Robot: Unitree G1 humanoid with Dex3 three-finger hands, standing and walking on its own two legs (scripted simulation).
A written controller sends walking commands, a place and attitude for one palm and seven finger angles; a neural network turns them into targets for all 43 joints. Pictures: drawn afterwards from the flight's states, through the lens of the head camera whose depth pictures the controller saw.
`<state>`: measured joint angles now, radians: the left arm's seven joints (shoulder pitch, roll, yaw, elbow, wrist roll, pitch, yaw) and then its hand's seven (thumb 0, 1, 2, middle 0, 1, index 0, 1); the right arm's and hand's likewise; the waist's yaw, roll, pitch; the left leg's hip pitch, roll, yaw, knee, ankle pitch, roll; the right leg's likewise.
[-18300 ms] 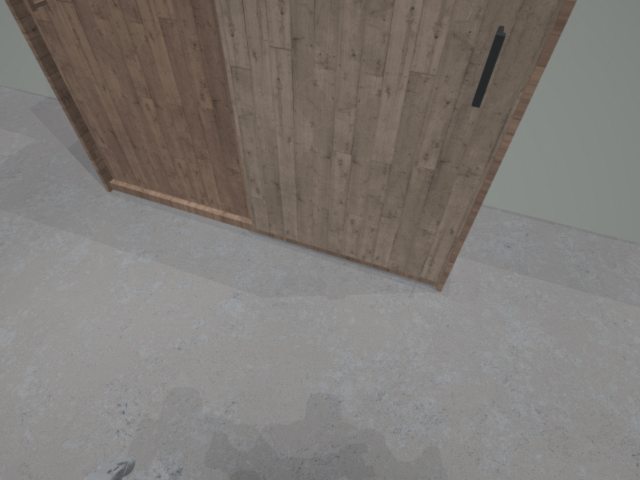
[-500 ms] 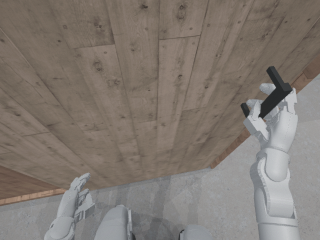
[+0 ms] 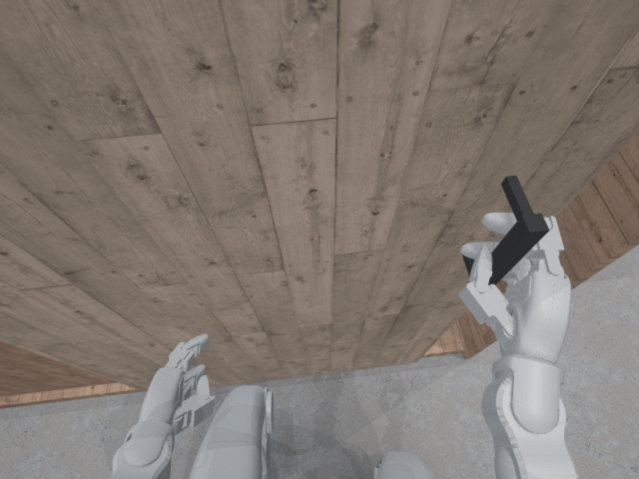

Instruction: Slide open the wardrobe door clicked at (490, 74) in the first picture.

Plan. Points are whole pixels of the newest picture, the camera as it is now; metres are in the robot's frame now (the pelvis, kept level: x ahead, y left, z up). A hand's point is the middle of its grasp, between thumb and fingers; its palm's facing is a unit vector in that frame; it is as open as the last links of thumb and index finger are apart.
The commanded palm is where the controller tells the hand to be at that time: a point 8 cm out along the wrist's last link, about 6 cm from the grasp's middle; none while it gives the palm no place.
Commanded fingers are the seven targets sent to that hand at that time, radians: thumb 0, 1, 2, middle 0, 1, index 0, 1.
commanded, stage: step sideways, sliding the door along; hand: right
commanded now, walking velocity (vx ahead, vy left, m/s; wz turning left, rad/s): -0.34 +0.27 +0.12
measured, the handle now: (494, 243) +0.33 -0.20 +0.09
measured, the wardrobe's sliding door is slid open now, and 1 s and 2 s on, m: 0.16 0.37 0.53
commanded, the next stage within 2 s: stop walking and hold the door there in 1.92 s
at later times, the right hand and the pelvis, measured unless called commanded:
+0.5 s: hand (365, 296) +0.28 -0.06 +0.09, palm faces +0.44 +0.90 -0.07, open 6.4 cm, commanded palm +0.24 -0.03 +0.07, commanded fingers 0.00 -0.90 -0.90 0.45 1.40 0.45 1.40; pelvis -0.05 +0.14 -0.04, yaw +2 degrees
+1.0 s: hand (252, 312) +0.27 +0.05 +0.09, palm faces +0.32 +0.95 -0.04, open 5.9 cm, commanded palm +0.23 +0.08 +0.05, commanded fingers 0.00 -0.90 -0.90 0.45 1.40 0.45 1.40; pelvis -0.09 +0.25 +0.00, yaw +4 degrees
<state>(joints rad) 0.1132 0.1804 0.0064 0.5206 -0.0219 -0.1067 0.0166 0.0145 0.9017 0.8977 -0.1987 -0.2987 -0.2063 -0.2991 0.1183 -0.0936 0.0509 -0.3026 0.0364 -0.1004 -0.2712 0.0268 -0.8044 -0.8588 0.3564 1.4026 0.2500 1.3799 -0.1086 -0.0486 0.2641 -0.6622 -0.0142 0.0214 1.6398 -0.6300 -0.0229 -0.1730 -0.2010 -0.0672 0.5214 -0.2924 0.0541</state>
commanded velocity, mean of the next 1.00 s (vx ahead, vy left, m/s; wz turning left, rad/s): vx -0.10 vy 0.30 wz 0.01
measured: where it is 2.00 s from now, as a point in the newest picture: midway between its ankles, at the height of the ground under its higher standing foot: outside the picture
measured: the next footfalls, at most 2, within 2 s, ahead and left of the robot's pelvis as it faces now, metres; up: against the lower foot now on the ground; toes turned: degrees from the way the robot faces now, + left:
left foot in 0.34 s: +0.09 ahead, +0.31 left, +0.00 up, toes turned +7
right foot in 0.52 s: +0.00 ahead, +0.05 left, +0.00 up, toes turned +0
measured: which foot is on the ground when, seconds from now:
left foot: up 0.00-0.32, down 0.34-0.52, up 0.54-1.00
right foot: down 0.00-0.34, up 0.36-0.50, down 0.52-1.00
